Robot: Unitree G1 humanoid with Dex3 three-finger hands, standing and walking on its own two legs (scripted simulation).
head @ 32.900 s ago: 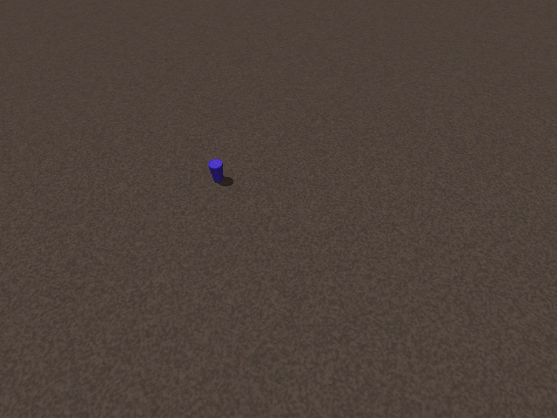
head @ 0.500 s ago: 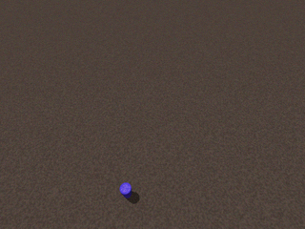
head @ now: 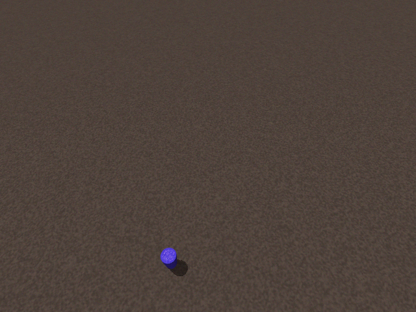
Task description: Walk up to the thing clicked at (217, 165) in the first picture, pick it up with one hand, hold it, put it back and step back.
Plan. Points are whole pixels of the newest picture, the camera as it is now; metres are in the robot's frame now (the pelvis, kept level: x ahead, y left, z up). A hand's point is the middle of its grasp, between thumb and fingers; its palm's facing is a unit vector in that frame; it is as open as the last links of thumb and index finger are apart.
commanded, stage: stand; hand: left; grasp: from above
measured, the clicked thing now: (170, 259) +0.47 +0.21 -0.73
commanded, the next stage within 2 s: step back in 0.28 s
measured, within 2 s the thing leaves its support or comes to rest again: neither
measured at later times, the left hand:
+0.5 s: hand out of the picture +0.09 +0.29 -0.17, palm faces -0.03 -0.92 -0.38, open 7.4 cm
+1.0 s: hand out of the picture +0.02 +0.30 -0.18, palm faces -0.12 -0.91 -0.40, open 7.4 cm
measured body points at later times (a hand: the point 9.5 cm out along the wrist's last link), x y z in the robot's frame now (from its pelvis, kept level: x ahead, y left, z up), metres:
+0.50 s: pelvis -0.03 +0.02 -0.01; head +0.03 +0.03 +0.43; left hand +0.09 +0.34 -0.14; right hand +0.06 -0.30 -0.13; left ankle -0.05 +0.14 -0.72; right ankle +0.01 -0.12 -0.75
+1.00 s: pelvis -0.11 +0.05 -0.03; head -0.05 +0.04 +0.41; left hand +0.03 +0.35 -0.15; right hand -0.04 -0.27 -0.15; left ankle -0.06 +0.14 -0.75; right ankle -0.12 -0.07 -0.75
